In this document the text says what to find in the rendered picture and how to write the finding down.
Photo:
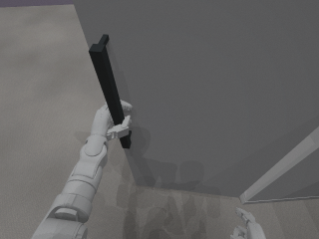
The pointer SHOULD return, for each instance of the robot left hand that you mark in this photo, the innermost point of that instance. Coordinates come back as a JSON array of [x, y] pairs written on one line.
[[103, 121]]

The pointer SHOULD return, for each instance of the handle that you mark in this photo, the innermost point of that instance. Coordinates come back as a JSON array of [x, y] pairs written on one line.
[[100, 59]]

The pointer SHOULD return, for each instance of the fridge door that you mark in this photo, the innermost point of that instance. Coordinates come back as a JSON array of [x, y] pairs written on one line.
[[221, 90]]

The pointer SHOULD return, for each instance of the left robot upper arm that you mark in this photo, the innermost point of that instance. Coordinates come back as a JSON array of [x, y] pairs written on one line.
[[54, 228]]

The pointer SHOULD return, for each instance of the robot right hand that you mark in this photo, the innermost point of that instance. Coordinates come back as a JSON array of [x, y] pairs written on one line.
[[253, 230]]

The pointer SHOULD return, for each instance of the robot left forearm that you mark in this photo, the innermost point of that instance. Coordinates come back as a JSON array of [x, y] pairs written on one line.
[[75, 201]]

